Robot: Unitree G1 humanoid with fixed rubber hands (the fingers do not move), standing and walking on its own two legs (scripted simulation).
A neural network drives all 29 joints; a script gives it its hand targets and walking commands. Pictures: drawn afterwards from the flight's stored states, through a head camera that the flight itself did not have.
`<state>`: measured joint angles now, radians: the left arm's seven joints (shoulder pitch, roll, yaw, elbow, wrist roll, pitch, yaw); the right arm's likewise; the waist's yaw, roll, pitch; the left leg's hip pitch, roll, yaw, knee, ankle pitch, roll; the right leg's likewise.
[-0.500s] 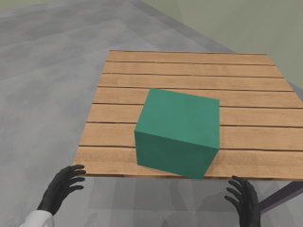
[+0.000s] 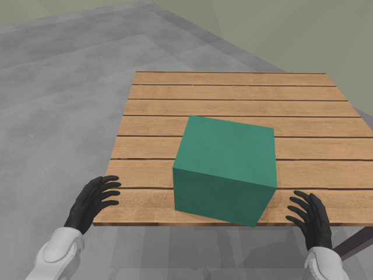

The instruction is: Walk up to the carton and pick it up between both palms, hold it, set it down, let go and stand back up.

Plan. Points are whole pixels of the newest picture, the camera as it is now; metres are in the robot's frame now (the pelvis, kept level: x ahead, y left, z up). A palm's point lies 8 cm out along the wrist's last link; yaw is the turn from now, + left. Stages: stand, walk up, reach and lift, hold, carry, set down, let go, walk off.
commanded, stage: reach and lift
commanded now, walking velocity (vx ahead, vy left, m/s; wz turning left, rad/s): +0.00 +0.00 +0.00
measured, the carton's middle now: (221, 171) +0.37 -0.10 -0.02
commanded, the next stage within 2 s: none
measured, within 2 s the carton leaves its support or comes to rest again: neither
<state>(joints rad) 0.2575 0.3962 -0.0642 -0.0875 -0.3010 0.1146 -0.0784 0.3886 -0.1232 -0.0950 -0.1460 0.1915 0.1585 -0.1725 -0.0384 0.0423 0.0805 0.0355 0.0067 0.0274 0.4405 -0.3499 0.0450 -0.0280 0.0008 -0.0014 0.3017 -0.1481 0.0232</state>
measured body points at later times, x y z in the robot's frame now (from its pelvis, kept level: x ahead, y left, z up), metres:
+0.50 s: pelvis -0.01 -0.02 +0.00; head -0.02 -0.02 +0.45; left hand +0.31 +0.17 +0.09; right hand +0.23 -0.28 +0.08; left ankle -0.06 +0.08 -0.74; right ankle +0.02 -0.16 -0.74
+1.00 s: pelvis -0.02 -0.03 +0.00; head -0.01 -0.02 +0.45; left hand +0.38 +0.14 +0.11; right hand +0.28 -0.29 +0.10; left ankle -0.06 +0.08 -0.74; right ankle +0.02 -0.16 -0.74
